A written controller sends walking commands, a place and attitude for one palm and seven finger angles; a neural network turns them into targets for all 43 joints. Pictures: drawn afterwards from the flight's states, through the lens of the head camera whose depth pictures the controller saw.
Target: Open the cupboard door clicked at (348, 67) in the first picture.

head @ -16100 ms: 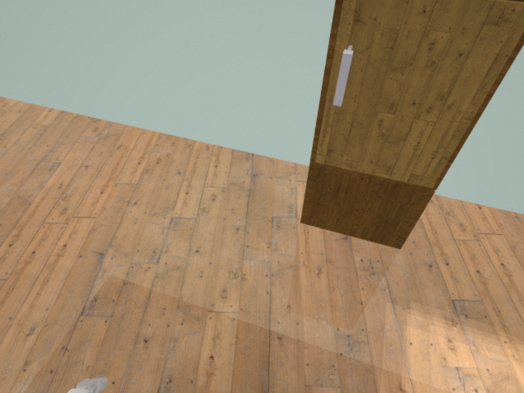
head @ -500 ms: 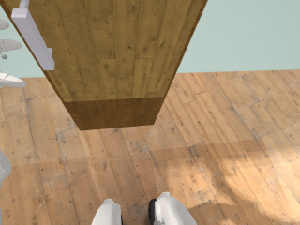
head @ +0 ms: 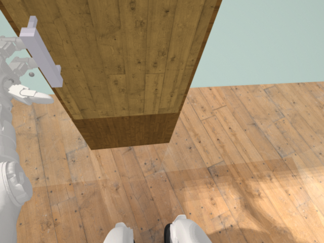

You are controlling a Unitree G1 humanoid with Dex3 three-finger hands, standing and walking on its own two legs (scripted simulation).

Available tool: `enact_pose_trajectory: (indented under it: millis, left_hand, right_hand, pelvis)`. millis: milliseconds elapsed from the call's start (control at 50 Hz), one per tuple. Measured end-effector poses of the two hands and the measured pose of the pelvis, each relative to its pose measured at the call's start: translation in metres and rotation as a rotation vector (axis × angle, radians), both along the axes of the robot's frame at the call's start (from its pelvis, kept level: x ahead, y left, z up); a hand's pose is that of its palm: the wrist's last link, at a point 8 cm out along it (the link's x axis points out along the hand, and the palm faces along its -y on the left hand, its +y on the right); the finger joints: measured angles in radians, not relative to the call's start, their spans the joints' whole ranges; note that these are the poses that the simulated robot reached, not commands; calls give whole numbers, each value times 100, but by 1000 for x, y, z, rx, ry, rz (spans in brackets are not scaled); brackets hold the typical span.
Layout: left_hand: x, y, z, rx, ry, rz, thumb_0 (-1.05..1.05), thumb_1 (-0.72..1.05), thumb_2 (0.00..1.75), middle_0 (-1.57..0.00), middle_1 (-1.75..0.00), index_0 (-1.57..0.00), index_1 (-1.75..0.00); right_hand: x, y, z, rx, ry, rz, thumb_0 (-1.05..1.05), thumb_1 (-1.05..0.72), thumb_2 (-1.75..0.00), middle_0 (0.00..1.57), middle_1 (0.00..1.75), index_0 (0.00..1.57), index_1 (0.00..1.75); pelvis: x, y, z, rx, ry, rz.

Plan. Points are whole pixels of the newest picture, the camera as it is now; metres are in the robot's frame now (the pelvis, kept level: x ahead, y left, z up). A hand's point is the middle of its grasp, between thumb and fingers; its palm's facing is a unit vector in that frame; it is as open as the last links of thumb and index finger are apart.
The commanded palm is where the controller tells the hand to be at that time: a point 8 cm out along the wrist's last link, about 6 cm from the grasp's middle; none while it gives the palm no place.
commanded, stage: slide the fingers in behind the handle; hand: left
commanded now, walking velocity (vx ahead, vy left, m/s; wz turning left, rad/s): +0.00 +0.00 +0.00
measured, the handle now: (46, 54) +0.55 +0.25 +0.08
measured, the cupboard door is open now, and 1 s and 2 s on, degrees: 0 0 1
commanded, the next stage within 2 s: close the thumb around the handle in 0.94 s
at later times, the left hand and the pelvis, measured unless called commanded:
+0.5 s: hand (50, 72) +0.49 +0.23 +0.09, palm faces +0.05 -1.00 -0.01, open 14.0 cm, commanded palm +0.47 +0.27 +0.08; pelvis +0.00 +0.00 +0.00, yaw +0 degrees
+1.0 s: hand (51, 75) +0.48 +0.22 +0.09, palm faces +0.05 -1.00 -0.02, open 14.0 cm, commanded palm +0.46 +0.27 +0.08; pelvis +0.00 -0.01 +0.00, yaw +0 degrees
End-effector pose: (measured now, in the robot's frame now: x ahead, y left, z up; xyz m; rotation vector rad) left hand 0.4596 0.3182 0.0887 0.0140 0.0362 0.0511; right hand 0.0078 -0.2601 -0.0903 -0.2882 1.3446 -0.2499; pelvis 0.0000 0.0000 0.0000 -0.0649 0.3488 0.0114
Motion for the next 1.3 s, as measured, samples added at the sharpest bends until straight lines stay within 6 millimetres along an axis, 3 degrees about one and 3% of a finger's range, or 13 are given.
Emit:
enact_pose_trajectory:
  millis: [240, 540, 1080, 1180, 1300]
  left_hand:
    - [6, -18, -3, -9, -24, -17, -1, -50, 30, -30, -120, -30, -120]
    - [6, -40, -1, -4, -20, -6, -1, -50, 30, -30, -120, -30, -120]
    - [2, -41, -3, 0, -8, 1, -1, -50, 30, -30, -120, -29, -120]
    - [3, -39, -3, 3, -16, 4, -1, -43, 33, -30, -121, -30, -121]
    - [5, -41, -4, -4, -8, -3, -1, -20, 42, -32, -124, -32, -123]
  right_hand:
    - [3, -9, 0, -23, -5, 9, 0, -91, -90, 20, 30, 21, 30]
    - [-6, -1, -5, 24, -6, -14, 0, -91, -90, 20, 30, 21, 30]
    - [-1, -9, -2, 1, -29, 1, 0, -91, -90, 20, 30, 21, 30]
    - [-2, -8, -3, 1, -30, -1, 0, -91, -90, 20, 30, 21, 30]
    - [-5, -4, -5, 9, -17, -1, 0, -91, -90, 20, 30, 21, 30]
  pelvis:
    - [-2, -3, -2, 2, 6, 5]
    - [0, -3, 0, 10, -8, -1]
    - [-5, -5, 0, 13, -16, 5]
    - [-5, -4, 0, 13, -10, 2]
    - [-5, -3, -1, 11, -9, 5]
